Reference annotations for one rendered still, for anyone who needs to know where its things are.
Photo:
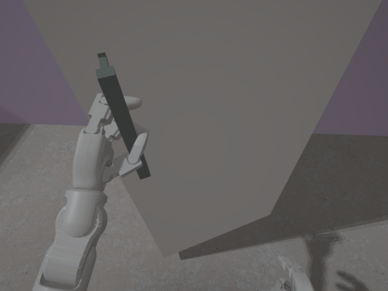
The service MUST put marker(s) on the handle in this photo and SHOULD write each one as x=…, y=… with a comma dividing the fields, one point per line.
x=108, y=81

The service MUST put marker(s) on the fridge door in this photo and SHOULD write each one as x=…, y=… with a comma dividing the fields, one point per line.
x=231, y=92

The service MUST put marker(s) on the robot left forearm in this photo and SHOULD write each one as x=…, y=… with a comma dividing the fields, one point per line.
x=69, y=261

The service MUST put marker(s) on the robot right hand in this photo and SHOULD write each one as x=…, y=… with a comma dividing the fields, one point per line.
x=299, y=280

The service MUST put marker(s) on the robot left hand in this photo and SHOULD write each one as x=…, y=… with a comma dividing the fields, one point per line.
x=94, y=147

